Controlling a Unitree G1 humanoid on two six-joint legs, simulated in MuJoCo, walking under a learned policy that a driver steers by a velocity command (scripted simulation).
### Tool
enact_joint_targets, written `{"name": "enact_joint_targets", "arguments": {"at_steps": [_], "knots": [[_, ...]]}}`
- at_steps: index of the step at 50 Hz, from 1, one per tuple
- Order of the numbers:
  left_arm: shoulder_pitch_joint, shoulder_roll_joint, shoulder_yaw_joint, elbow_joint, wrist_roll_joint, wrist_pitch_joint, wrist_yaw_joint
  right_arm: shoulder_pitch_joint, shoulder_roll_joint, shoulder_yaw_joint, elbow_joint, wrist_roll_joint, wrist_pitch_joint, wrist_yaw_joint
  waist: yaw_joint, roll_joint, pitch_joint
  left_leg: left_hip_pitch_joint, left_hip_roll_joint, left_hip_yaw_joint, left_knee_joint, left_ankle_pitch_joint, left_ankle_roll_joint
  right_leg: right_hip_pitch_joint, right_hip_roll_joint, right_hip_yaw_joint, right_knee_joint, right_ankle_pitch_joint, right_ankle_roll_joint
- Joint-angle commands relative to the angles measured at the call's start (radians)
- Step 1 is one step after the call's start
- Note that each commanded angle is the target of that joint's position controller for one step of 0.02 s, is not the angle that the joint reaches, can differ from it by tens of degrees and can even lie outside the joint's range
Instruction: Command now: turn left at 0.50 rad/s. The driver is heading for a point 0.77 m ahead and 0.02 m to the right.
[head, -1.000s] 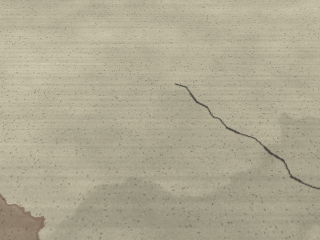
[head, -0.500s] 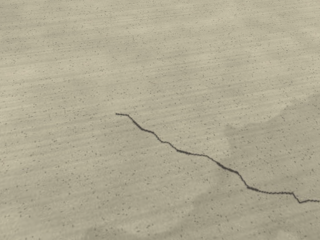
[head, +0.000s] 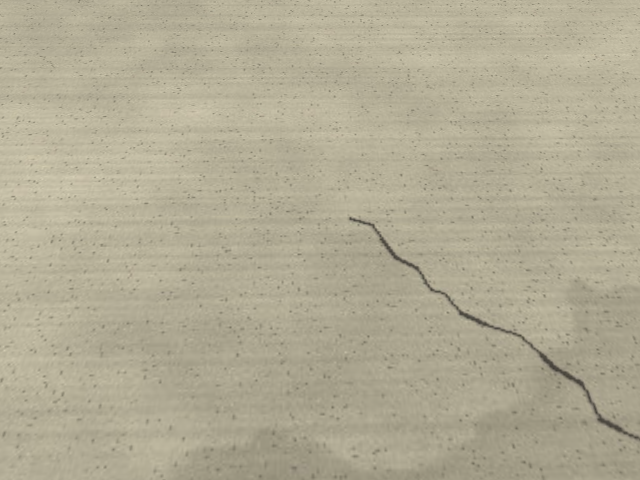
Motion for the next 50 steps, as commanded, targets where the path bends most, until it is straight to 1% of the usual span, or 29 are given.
{"name": "enact_joint_targets", "arguments": {"at_steps": [1, 2, 3, 4, 5, 6, 7, 8, 10, 12, 15, 19, 23, 25, 26, 27, 28, 29, 30, 31, 32, 33, 34, 35, 38, 43, 46, 49, 50], "knots": [[0.018, 0.162, 0.042, -0.027, -0.017, -0.023, -0.006, 0.064, -0.109, -0.039, -0.062, -0.011, -0.008, -0.002, -0.032, -0.098, -0.119, 0.180, -0.045, 0.027, -0.264, 0.234, 0.069, 0.013, -0.168, 0.070, 0.074, 0.417, -0.134], [0.060, 0.119, 0.031, -0.025, 0.019, -0.032, -0.015, 0.099, -0.201, -0.066, -0.072, -0.008, -0.007, -0.018, -0.023, 0.117, -0.148, 0.360, 0.103, -0.198, -0.302, 0.582, 0.134, -0.175, -0.083, -0.026, 0.304, 0.132, -0.037], [-0.020, 0.068, 0.010, -0.093, 0.050, -0.037, -0.010, 0.117, -0.296, -0.077, -0.099, -0.036, -0.019, -0.017, -0.047, 0.333, -0.157, 0.386, 0.369, -0.588, -0.334, 0.805, 0.368, -0.432, 0.086, 0.003, 0.535, -0.386, 0.033], [-0.072, 0.120, 0.026, -0.097, 0.034, -0.037, -0.008, 0.159, -0.233, -0.062, -0.087, -0.046, -0.043, -0.009, -0.100, 0.183, -0.218, 0.378, 0.368, -0.592, -0.365, 0.596, 0.432, -0.443, 0.068, 0.143, 0.696, -0.400, 0.029], [-0.064, 0.136, 0.033, -0.099, 0.010, -0.039, -0.016, 0.137, -0.202, -0.053, -0.074, -0.032, -0.061, -0.009, -0.071, 0.155, -0.174, 0.353, 0.309, -0.525, -0.395, 0.297, 0.385, -0.481, 0.042, 0.161, 0.708, -0.305, 0.004], [-0.056, 0.146, 0.040, -0.082, 0.006, -0.043, -0.019, 0.097, -0.172, -0.046, -0.070, -0.011, -0.069, -0.013, -0.052, 0.112, -0.127, 0.322, 0.248, -0.486, -0.430, -0.016, 0.321, -0.504, 0.012, 0.162, 0.651, -0.202, -0.013], [-0.074, 0.161, 0.046, -0.081, 0.010, -0.048, -0.018, 0.064, -0.150, -0.036, -0.075, -0.002, -0.069, -0.020, -0.049, 0.121, -0.077, 0.290, 0.226, -0.487, -0.467, -0.157, 0.291, -0.521, 0.003, 0.161, 0.593, -0.125, -0.017], [-0.083, 0.155, 0.046, -0.082, 0.013, -0.056, -0.022, 0.051, -0.141, -0.027, -0.081, -0.008, -0.069, -0.028, -0.041, 0.145, -0.053, 0.250, 0.198, -0.475, -0.496, -0.181, 0.281, -0.495, 0.011, 0.155, 0.568, -0.058, -0.015], [-0.068, 0.131, 0.042, -0.075, 0.014, -0.079, -0.033, 0.056, -0.137, -0.025, -0.089, -0.021, -0.075, -0.041, -0.031, 0.151, -0.059, 0.243, 0.169, -0.445, -0.520, -0.132, 0.276, -0.461, 0.033, 0.143, 0.490, 0.036, -0.006], [-0.084, 0.115, 0.037, -0.071, 0.014, -0.097, -0.038, 0.075, -0.143, -0.029, -0.086, -0.020, -0.084, -0.046, -0.039, 0.135, -0.056, 0.247, 0.153, -0.419, -0.516, -0.067, 0.275, -0.441, 0.049, 0.139, 0.364, 0.088, 0.006], [-0.082, 0.084, 0.019, -0.054, 0.011, -0.110, -0.052, 0.088, -0.140, -0.025, -0.066, -0.019, -0.094, -0.043, -0.058, 0.159, -0.065, 0.238, 0.152, -0.353, -0.512, -0.011, 0.262, -0.368, 0.041, 0.113, 0.208, 0.166, 0.024], [-0.128, 0.094, 0.006, -0.074, -0.005, -0.117, -0.062, 0.126, -0.165, -0.026, -0.034, -0.017, -0.103, -0.027, -0.096, 0.142, -0.018, 0.208, 0.198, -0.361, -0.524, -0.069, 0.272, -0.345, 0.025, 0.099, 0.128, 0.169, 0.001], [-0.138, 0.104, -0.004, -0.092, -0.014, -0.127, -0.074, 0.147, -0.167, -0.026, -0.003, -0.016, -0.108, -0.017, -0.104, 0.123, 0.017, 0.252, 0.236, -0.345, -0.520, -0.058, 0.275, -0.356, 0.019, 0.089, 0.093, 0.115, -0.054], [-0.119, 0.103, -0.009, -0.093, -0.016, -0.131, -0.082, 0.146, -0.166, -0.026, 0.008, -0.013, -0.106, -0.013, -0.088, 0.111, 0.018, 0.269, 0.241, -0.311, -0.500, 0.004, 0.266, -0.316, 0.025, 0.072, 0.065, 0.101, -0.084], [-0.086, 0.101, -0.009, -0.084, -0.015, -0.132, -0.084, 0.133, -0.165, -0.026, 0.010, -0.010, -0.103, -0.013, -0.063, 0.100, 0.008, 0.258, 0.231, -0.278, -0.472, 0.050, 0.252, -0.253, 0.038, 0.055, 0.031, 0.122, -0.099], [-0.029, 0.109, -0.004, -0.065, -0.012, -0.130, -0.082, 0.123, -0.160, -0.024, 0.010, -0.011, -0.100, -0.014, -0.030, 0.091, -0.017, 0.229, 0.209, -0.239, -0.417, 0.142, 0.231, -0.153, 0.063, 0.035, 0.010, 0.133, -0.112], [0.074, 0.139, 0.012, -0.037, -0.013, -0.128, -0.076, 0.112, -0.140, -0.016, 0.005, -0.019, -0.101, -0.018, 0.020, 0.072, -0.069, 0.184, 0.165, -0.179, -0.291, 0.299, 0.199, -0.007, 0.081, 0.047, 0.002, 0.131, -0.133], [0.216, 0.211, 0.035, -0.014, -0.014, -0.129, -0.069, 0.086, -0.092, 0.003, -0.021, -0.035, -0.106, -0.023, 0.078, -0.058, -0.154, 0.072, 0.077, -0.065, 0.011, 0.339, 0.134, 0.176, -0.052, 0.253, -0.064, 0.095, -0.192], [0.294, 0.320, 0.061, -0.003, -0.012, -0.127, -0.075, 0.101, -0.052, 0.016, -0.080, -0.043, -0.129, -0.026, 0.065, -0.322, -0.204, -0.287, -0.081, -0.004, 0.333, -0.050, 0.048, 0.413, -0.235, 0.724, -0.197, -0.054, -0.349], [0.289, 0.227, 0.036, -0.010, -0.015, -0.131, -0.081, 0.074, -0.115, 0.005, -0.073, -0.020, -0.151, -0.023, 0.081, -0.210, -0.176, -0.426, -0.050, -0.123, 0.458, -0.165, 0.052, 0.442, -0.261, 0.811, -0.253, -0.168, -0.356], [0.245, 0.186, 0.023, -0.026, -0.004, -0.131, -0.078, 0.036, -0.139, -0.002, -0.078, 0.000, -0.167, -0.012, 0.072, -0.152, -0.101, -0.482, -0.004, -0.132, 0.490, -0.091, 0.069, 0.397, -0.238, 0.713, -0.250, -0.124, -0.334], [0.219, 0.166, 0.018, -0.042, 0.005, -0.129, -0.076, 0.011, -0.125, 0.002, -0.075, -0.007, -0.175, -0.009, 0.065, -0.081, -0.080, -0.472, 0.025, -0.122, 0.469, -0.023, 0.075, 0.349, -0.197, 0.624, -0.247, -0.039, -0.316], [0.197, 0.152, 0.012, -0.050, 0.004, -0.122, -0.073, -0.013, -0.120, 0.001, -0.081, -0.027, -0.180, -0.007, 0.052, -0.035, -0.050, -0.461, 0.044, -0.115, 0.408, 0.028, 0.068, 0.298, -0.171, 0.568, -0.256, 0.060, -0.308], [0.181, 0.140, 0.006, -0.059, 0.008, -0.118, -0.068, -0.017, -0.112, -0.002, -0.084, -0.039, -0.180, -0.005, 0.030, -0.048, -0.050, -0.409, 0.058, -0.114, 0.356, 0.071, 0.061, 0.249, -0.140, 0.514, -0.267, 0.145, -0.297], [0.176, 0.153, 0.008, -0.063, 0.000, -0.110, -0.050, -0.021, -0.081, 0.001, -0.084, -0.042, -0.166, -0.001, 0.008, -0.070, -0.043, -0.353, 0.038, -0.079, 0.241, 0.130, 0.015, 0.164, -0.096, 0.429, -0.289, 0.317, -0.298], [0.229, 0.174, 0.018, -0.033, -0.007, -0.095, -0.022, -0.197, -0.032, 0.021, -0.119, -0.032, -0.167, 0.002, 0.055, -0.082, -0.006, -0.227, -0.018, -0.061, -0.083, 0.385, -0.021, 0.027, -0.026, 0.344, -0.277, 0.375, -0.245], [0.276, 0.171, 0.021, -0.010, -0.018, -0.087, -0.015, -0.269, -0.044, 0.018, -0.135, -0.020, -0.175, 0.012, 0.073, -0.078, -0.002, -0.161, -0.040, -0.081, -0.176, 0.450, -0.006, 0.034, -0.048, 0.395, -0.251, 0.329, -0.230], [0.268, 0.174, 0.028, -0.004, -0.018, -0.077, -0.008, -0.255, -0.077, 0.003, -0.131, -0.015, -0.181, 0.012, 0.044, -0.101, -0.002, -0.119, -0.032, -0.113, -0.222, 0.389, 0.026, 0.111, -0.086, 0.458, -0.188, 0.359, -0.206], [0.255, 0.176, 0.033, -0.007, -0.014, -0.070, -0.007, -0.221, -0.093, -0.006, -0.123, -0.019, -0.183, 0.008, 0.024, -0.116, -0.009, -0.079, -0.039, -0.106, -0.235, 0.341, 0.044, 0.131, -0.079, 0.463, -0.133, 0.462, -0.190]]}}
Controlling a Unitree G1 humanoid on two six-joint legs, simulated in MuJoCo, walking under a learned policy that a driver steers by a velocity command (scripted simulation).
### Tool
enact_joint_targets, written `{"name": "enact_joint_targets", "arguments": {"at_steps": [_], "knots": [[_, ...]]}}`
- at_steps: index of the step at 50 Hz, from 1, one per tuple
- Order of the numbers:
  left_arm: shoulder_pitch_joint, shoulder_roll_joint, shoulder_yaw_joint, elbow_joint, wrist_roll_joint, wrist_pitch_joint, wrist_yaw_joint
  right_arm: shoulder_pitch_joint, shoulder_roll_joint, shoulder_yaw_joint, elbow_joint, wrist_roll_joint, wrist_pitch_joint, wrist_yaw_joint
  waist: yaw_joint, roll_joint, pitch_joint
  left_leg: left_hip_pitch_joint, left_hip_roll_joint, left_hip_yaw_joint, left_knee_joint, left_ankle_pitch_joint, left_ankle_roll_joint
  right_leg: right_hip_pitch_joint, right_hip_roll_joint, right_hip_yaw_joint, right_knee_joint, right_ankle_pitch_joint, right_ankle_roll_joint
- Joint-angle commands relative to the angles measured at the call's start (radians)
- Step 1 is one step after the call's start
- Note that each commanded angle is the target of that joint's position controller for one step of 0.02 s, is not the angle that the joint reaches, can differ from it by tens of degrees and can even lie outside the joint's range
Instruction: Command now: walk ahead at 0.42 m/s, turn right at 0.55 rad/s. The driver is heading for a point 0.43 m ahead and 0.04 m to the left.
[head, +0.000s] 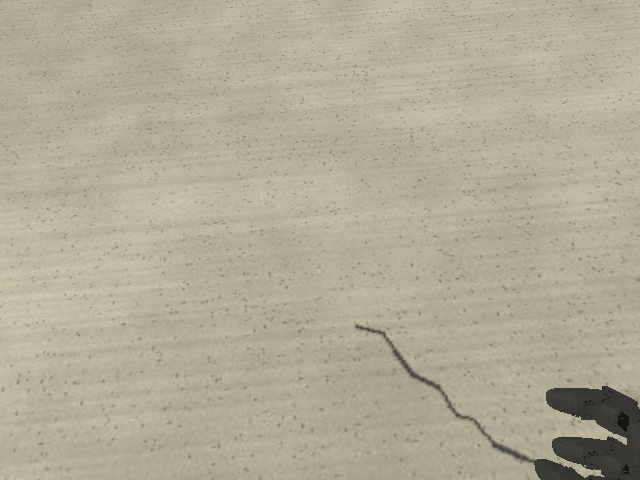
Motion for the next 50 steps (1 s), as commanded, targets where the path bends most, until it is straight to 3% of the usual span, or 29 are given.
{"name": "enact_joint_targets", "arguments": {"at_steps": [1, 2, 3, 4, 5, 6, 7, 9, 11, 13, 18, 19, 21, 22, 23, 24, 26, 28, 31, 34, 37, 38, 39, 40, 41, 43, 44, 47, 50], "knots": [[-0.044, 0.171, 0.051, -0.063, 0.005, 0.004, 0.008, 0.050, -0.155, -0.062, -0.053, -0.007, -0.024, -0.013, -0.110, -0.167, -0.050, 0.234, -0.022, 0.031, -0.048, -0.039, 0.055, -0.069, -0.202, 0.158, 0.124, 0.685, -0.050], [-0.074, 0.148, 0.042, -0.088, 0.010, 0.008, 0.004, 0.171, -0.179, -0.073, -0.034, -0.021, -0.029, -0.020, -0.176, -0.153, -0.166, 0.444, 0.036, 0.006, -0.054, 0.060, 0.100, -0.122, -0.144, 0.130, 0.308, 0.713, -0.010], [-0.075, 0.083, 0.022, -0.129, 0.037, 0.007, 0.004, 0.322, -0.245, -0.084, -0.023, -0.039, -0.024, -0.030, -0.215, -0.011, -0.343, 0.752, 0.234, -0.169, 0.026, 0.293, 0.163, -0.296, -0.058, 0.063, 0.610, 0.407, 0.032], [0.148, 0.018, -0.001, -0.118, 0.016, 0.003, -0.004, 0.322, -0.256, -0.082, 0.001, -0.039, -0.006, -0.017, -0.103, 0.327, -0.503, 1.014, 0.489, -0.587, 0.001, 0.366, 0.352, -0.588, 0.064, 0.008, 0.902, -0.342, 0.084], [0.140, 0.141, 0.023, -0.079, 0.004, 0.012, 0.000, 0.281, -0.161, -0.065, -0.028, -0.021, 0.007, -0.015, -0.121, 0.166, -0.431, 0.897, 0.445, -0.571, -0.042, 0.228, 0.320, -0.629, -0.026, 0.028, 0.996, -0.271, 0.102], [0.012, 0.181, 0.036, -0.098, -0.001, 0.021, 0.003, 0.228, -0.103, -0.048, -0.035, -0.014, 0.015, -0.018, -0.145, 0.079, -0.275, 0.752, 0.386, -0.385, -0.055, 0.265, 0.284, -0.654, -0.051, -0.024, 0.999, -0.207, 0.117], [-0.047, 0.172, 0.036, -0.108, 0.008, 0.029, 0.009, 0.182, -0.087, -0.038, -0.023, -0.015, 0.023, -0.014, -0.128, -0.003, -0.191, 0.622, 0.331, -0.275, -0.074, 0.351, 0.265, -0.635, -0.082, -0.061, 0.962, -0.160, 0.132], [-0.067, 0.127, 0.033, -0.124, 0.019, 0.043, 0.009, 0.145, -0.084, -0.031, 0.009, -0.027, 0.022, -0.009, -0.086, 0.035, -0.113, 0.429, 0.271, -0.155, -0.128, 0.428, 0.262, -0.543, -0.120, -0.079, 0.865, -0.112, 0.140], [-0.057, 0.070, 0.017, -0.124, 0.021, 0.051, 0.009, 0.113, -0.087, -0.032, 0.038, -0.030, 0.017, -0.006, -0.063, 0.074, -0.105, 0.351, 0.244, -0.081, -0.167, 0.468, 0.278, -0.472, -0.119, -0.114, 0.719, -0.081, 0.147], [-0.088, 0.054, 0.007, -0.138, 0.034, 0.051, 0.008, 0.091, -0.113, -0.039, 0.060, -0.021, 0.021, -0.011, -0.061, 0.074, -0.134, 0.338, 0.251, -0.045, -0.178, 0.498, 0.290, -0.409, -0.131, -0.131, 0.574, -0.004, 0.148], [-0.188, 0.085, 0.006, -0.164, 0.033, 0.060, -0.006, 0.104, -0.152, -0.042, 0.108, -0.003, 0.051, -0.015, -0.094, 0.063, -0.147, 0.328, 0.243, -0.018, -0.184, 0.237, 0.267, -0.275, -0.124, -0.164, 0.341, 0.171, 0.122], [-0.200, 0.089, 0.009, -0.168, 0.035, 0.063, -0.007, 0.100, -0.152, -0.039, 0.116, 0.000, 0.055, -0.013, -0.090, 0.058, -0.132, 0.316, 0.239, -0.022, -0.173, 0.142, 0.255, -0.246, -0.120, -0.171, 0.284, 0.189, 0.109], [-0.210, 0.077, 0.007, -0.169, 0.052, 0.060, -0.004, 0.107, -0.095, -0.012, 0.137, 0.008, 0.058, -0.005, -0.066, 0.035, -0.102, 0.241, 0.180, -0.031, -0.136, -0.085, 0.181, -0.105, -0.116, -0.162, 0.081, 0.304, 0.072], [-0.217, 0.123, 0.016, -0.185, 0.059, 0.058, 0.004, 0.152, -0.066, 0.003, 0.150, -0.006, 0.055, 0.000, -0.079, -0.024, -0.109, 0.192, 0.134, -0.020, -0.094, -0.202, 0.115, -0.020, -0.204, -0.072, 0.047, 0.465, 0.042], [-0.239, 0.184, 0.024, -0.208, 0.061, 0.063, 0.015, 0.231, -0.059, 0.007, 0.160, -0.029, 0.052, 0.008, -0.135, -0.148, -0.125, 0.148, 0.053, 0.032, -0.022, -0.414, 0.061, 0.021, -0.325, 0.010, 0.082, 0.606, -0.018], [-0.281, 0.140, 0.014, -0.191, 0.061, 0.063, 0.010, 0.254, -0.040, 0.013, 0.162, -0.011, 0.063, -0.001, -0.156, -0.230, -0.151, 0.260, 0.047, 0.070, -0.033, -0.414, 0.035, -0.134, -0.330, 0.006, 0.051, 0.354, -0.067], [-0.319, 0.122, 0.018, -0.203, 0.054, 0.055, 0.000, 0.162, -0.124, -0.007, 0.148, -0.005, 0.084, -0.017, -0.110, -0.181, -0.054, 0.215, 0.025, 0.076, 0.011, -0.292, 0.021, -0.177, -0.228, -0.061, 0.048, 0.177, -0.007], [-0.279, 0.154, 0.031, -0.193, 0.047, 0.048, 0.005, 0.183, -0.144, -0.017, 0.143, -0.002, 0.098, -0.028, -0.103, -0.173, -0.055, 0.182, 0.029, 0.060, 0.067, -0.231, 0.029, -0.156, -0.252, -0.060, 0.064, 0.287, -0.015], [-0.238, 0.158, 0.043, -0.186, 0.038, 0.054, 0.024, 0.198, -0.129, -0.026, 0.131, 0.010, 0.104, -0.026, -0.095, -0.184, -0.098, 0.136, 0.025, 0.081, 0.193, -0.269, 0.025, -0.102, -0.346, -0.031, 0.090, 0.519, -0.081], [-0.298, 0.150, 0.047, -0.204, 0.036, 0.056, 0.038, 0.203, -0.109, -0.037, 0.117, 0.013, 0.125, -0.014, -0.104, -0.211, -0.113, 0.132, 0.040, 0.102, 0.331, -0.517, 0.031, -0.143, -0.431, -0.010, 0.086, 0.605, -0.132], [-0.377, 0.159, 0.055, -0.205, 0.020, 0.059, 0.039, 0.252, -0.096, -0.046, 0.129, 0.013, 0.143, -0.005, -0.147, -0.169, -0.103, 0.269, 0.026, 0.143, 0.168, -0.342, 0.059, -0.250, -0.378, -0.130, 0.146, 0.502, -0.069], [-0.354, 0.143, 0.055, -0.190, 0.015, 0.060, 0.037, 0.259, -0.117, -0.054, 0.126, 0.004, 0.145, -0.005, -0.148, -0.120, -0.086, 0.321, 0.026, 0.100, 0.068, -0.210, 0.084, -0.303, -0.328, -0.190, 0.223, 0.372, -0.013], [-0.299, 0.094, 0.044, -0.191, 0.036, 0.058, 0.031, 0.258, -0.225, -0.081, 0.105, -0.005, 0.142, -0.019, -0.109, 0.149, -0.087, 0.413, 0.195, -0.181, -0.080, 0.084, 0.160, -0.447, -0.205, -0.319, 0.467, 0.133, 0.089], [-0.410, 0.069, 0.029, -0.242, 0.040, 0.057, 0.036, 0.282, -0.263, -0.081, 0.093, -0.036, 0.131, -0.014, -0.174, 0.293, -0.075, 0.434, 0.372, -0.454, -0.171, 0.233, 0.342, -0.621, -0.062, -0.259, 0.647, -0.282, 0.126], [-0.399, 0.097, 0.039, -0.223, 0.035, 0.057, 0.037, 0.281, -0.220, -0.063, 0.086, -0.050, 0.110, -0.013, -0.175, 0.152, -0.114, 0.456, 0.383, -0.407, -0.155, 0.251, 0.376, -0.627, -0.100, -0.152, 0.786, -0.314, 0.122], [-0.333, 0.114, 0.051, -0.170, 0.029, 0.062, 0.038, 0.195, -0.185, -0.053, 0.079, -0.019, 0.093, -0.022, -0.125, 0.039, -0.111, 0.464, 0.295, -0.250, -0.113, 0.210, 0.295, -0.623, -0.130, -0.136, 0.805, -0.184, 0.122], [-0.322, 0.121, 0.055, -0.155, 0.035, 0.063, 0.042, 0.164, -0.168, -0.045, 0.079, -0.005, 0.094, -0.029, -0.115, 0.032, -0.108, 0.473, 0.276, -0.220, -0.108, 0.216, 0.270, -0.619, -0.144, -0.129, 0.780, -0.122, 0.133], [-0.280, 0.088, 0.047, -0.124, 0.022, 0.061, 0.034, 0.159, -0.132, -0.027, 0.092, -0.010, 0.104, -0.042, -0.104, 0.063, -0.132, 0.469, 0.220, -0.132, -0.111, 0.266, 0.259, -0.528, -0.132, -0.152, 0.728, -0.027, 0.164], [-0.306, 0.064, 0.032, -0.115, 0.022, 0.058, 0.030, 0.159, -0.136, -0.027, 0.108, -0.011, 0.111, -0.048, -0.127, 0.069, -0.115, 0.487, 0.209, -0.123, -0.120, 0.185, 0.255, -0.473, -0.142, -0.160, 0.543, -0.005, 0.172]]}}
